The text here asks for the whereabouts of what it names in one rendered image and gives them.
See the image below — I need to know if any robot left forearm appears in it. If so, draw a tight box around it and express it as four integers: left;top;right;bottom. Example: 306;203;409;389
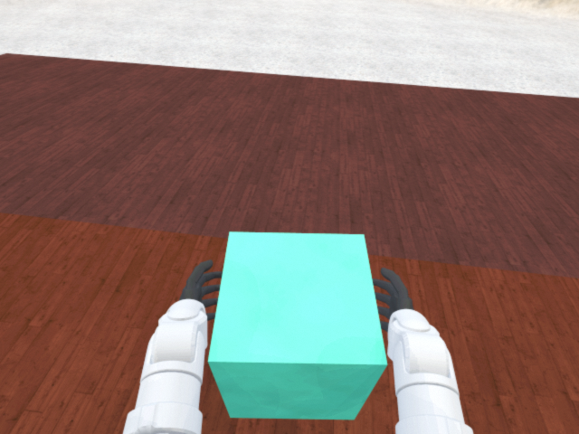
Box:
123;299;207;434

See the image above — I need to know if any robot right forearm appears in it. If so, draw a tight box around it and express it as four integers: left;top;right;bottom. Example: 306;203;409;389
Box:
387;309;473;434

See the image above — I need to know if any right robot hand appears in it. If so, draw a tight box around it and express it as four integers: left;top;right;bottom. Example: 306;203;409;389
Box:
372;268;414;333

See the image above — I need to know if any carton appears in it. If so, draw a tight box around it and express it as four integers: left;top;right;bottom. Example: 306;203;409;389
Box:
208;231;387;420

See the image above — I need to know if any left robot hand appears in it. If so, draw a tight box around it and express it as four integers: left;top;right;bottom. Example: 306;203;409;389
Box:
179;259;223;321

